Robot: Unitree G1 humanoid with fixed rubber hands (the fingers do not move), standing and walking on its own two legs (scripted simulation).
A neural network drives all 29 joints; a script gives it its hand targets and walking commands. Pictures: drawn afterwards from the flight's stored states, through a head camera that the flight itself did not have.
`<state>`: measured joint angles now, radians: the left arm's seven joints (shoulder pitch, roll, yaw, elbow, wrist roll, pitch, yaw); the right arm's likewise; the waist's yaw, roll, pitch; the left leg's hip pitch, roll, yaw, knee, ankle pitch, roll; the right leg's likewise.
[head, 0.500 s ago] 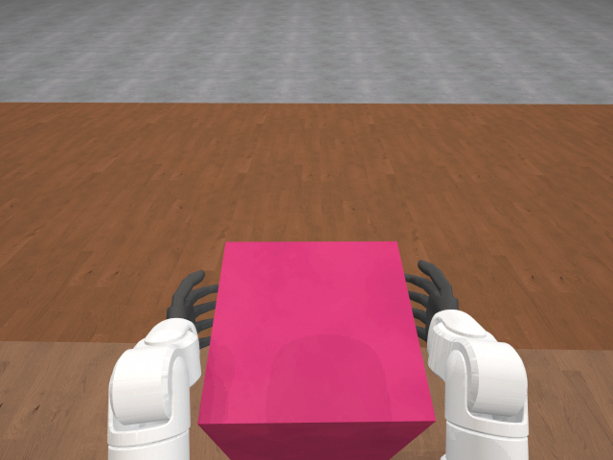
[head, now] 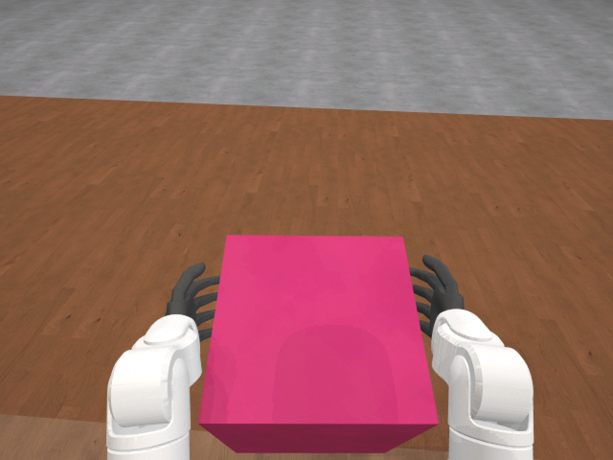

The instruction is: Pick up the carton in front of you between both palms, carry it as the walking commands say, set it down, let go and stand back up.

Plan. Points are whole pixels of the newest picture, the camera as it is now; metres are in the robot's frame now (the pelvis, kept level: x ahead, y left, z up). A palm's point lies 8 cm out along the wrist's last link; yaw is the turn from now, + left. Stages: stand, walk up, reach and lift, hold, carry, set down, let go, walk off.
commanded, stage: carry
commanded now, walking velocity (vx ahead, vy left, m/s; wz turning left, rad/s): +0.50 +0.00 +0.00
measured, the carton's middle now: (312, 353) +0.27 +0.00 +0.02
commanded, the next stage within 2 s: none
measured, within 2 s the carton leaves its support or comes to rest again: neither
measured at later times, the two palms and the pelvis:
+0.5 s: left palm (240, 116) +0.68 +0.14 +0.13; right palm (398, 116) +0.70 -0.16 +0.13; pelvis +0.33 -0.02 -0.01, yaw +2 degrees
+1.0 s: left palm (264, 74) +1.03 +0.13 +0.07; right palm (377, 71) +1.03 -0.16 +0.08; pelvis +0.65 -0.02 -0.04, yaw +0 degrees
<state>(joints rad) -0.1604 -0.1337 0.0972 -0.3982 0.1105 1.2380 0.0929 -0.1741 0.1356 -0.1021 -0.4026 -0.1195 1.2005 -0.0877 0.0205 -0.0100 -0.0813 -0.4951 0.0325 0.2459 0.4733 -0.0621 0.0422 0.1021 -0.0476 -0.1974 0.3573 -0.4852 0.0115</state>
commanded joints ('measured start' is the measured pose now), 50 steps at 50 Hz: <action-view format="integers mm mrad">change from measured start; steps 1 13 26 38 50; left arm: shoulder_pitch -555 -877 -1250 -1242 -1155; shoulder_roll -792 -775 -831 -995 -865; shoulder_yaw -706 -687 -466 -561 -576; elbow -101 105 459 160 319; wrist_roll -435 -414 -481 -509 -446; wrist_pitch -8 -77 -38 -54 -27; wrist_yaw -265 -194 -210 -203 -200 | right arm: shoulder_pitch -414 -825 -1181 -1092 -1000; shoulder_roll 854 801 895 1032 875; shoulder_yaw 696 711 514 574 562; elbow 11 168 487 285 430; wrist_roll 398 492 480 439 455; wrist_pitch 27 -27 17 -19 9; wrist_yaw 237 241 195 145 216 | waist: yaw -61 -45 23 43 -73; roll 20 130 -336 -112 160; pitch -315 -262 -429 -460 -546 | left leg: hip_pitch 588 546 -70 -208 900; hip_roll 129 231 -120 -54 352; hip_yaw -211 -229 -162 -117 -523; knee -44 -216 816 294 82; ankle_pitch -199 78 -466 -28 1202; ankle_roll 35 141 -25 -14 277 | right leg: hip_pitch -278 -768 141 244 -691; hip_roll -94 -41 -302 -136 61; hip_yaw -41 105 729 191 262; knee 542 574 8 169 832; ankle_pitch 607 249 452 1349 -155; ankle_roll -34 -45 -265 -164 -34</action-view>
